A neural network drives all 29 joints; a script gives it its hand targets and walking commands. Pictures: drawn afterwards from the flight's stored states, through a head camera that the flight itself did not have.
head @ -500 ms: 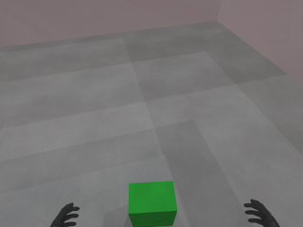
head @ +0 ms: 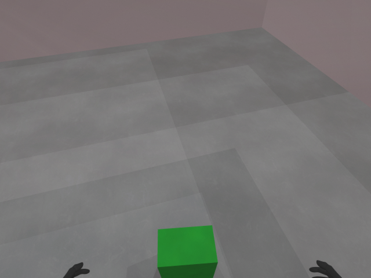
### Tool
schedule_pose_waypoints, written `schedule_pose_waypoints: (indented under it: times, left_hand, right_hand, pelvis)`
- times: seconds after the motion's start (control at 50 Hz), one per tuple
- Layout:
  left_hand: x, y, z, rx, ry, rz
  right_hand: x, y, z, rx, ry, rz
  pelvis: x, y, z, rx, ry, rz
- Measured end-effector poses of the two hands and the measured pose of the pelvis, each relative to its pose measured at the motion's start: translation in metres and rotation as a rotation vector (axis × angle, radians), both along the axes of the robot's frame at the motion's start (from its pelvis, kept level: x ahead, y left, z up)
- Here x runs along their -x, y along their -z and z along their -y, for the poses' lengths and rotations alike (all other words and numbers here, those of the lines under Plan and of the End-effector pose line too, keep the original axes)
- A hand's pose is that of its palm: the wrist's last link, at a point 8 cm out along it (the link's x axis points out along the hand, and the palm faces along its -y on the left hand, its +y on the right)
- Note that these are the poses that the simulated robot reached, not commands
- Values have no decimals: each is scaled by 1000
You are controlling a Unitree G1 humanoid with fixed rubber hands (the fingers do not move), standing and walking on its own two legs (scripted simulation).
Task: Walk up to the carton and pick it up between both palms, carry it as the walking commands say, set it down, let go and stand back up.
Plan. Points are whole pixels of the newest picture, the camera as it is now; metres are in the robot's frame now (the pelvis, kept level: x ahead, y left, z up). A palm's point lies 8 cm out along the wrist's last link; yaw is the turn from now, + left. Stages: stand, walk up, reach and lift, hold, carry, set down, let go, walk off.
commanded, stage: stand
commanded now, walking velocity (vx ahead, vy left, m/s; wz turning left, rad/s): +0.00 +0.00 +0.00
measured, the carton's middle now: (186, 256) +0.36 +0.03 -0.63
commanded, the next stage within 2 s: none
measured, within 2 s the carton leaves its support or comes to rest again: neither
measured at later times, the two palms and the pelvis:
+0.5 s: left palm out of the picture +0.07 +0.30 -0.10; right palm out of the picture +0.08 -0.31 -0.09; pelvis -0.02 +0.00 +0.01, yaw +0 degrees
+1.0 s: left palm out of the picture +0.06 +0.31 -0.10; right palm out of the picture +0.07 -0.31 -0.09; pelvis -0.03 +0.00 +0.01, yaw +0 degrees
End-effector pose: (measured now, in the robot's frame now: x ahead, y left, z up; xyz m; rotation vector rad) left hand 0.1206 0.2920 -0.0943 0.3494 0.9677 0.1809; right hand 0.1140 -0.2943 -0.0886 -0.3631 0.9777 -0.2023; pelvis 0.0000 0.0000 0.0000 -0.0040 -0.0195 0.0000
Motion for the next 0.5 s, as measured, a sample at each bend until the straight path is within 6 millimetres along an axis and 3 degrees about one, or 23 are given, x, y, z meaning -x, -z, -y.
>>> schedule_pose_waypoints:
  times: [0.5]
  left_hand:
    - [46,4,-10,-15,-32,-98]
  right_hand:
    - [39,4,14,12,25,-89]
  pelvis:
    - [20,-5,2,-2,0,20]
